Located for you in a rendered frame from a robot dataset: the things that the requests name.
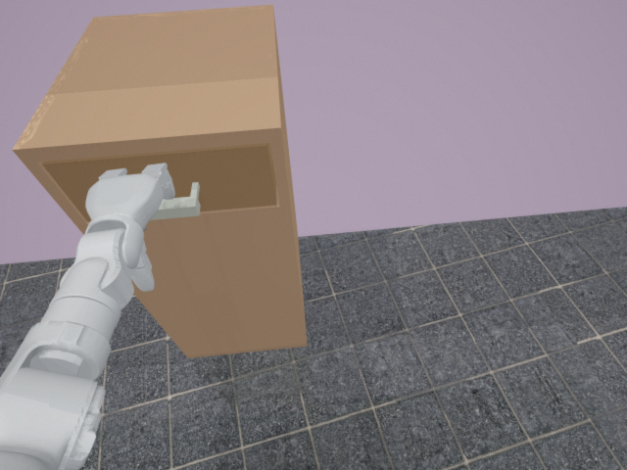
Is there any cabinet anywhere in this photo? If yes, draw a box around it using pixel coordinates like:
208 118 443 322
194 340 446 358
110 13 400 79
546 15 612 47
13 5 308 358

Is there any robot left upper arm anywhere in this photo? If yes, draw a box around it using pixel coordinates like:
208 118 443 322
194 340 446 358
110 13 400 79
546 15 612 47
0 366 106 470

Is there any robot left forearm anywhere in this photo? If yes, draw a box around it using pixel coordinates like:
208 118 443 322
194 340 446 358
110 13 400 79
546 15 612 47
0 214 144 399

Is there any handle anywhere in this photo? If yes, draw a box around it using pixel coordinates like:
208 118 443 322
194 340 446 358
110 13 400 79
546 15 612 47
150 182 201 220

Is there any drawer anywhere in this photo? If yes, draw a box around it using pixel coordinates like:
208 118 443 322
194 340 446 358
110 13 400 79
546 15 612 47
42 143 277 222

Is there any left robot hand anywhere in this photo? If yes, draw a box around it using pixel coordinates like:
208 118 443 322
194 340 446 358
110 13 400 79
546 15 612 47
85 163 175 292

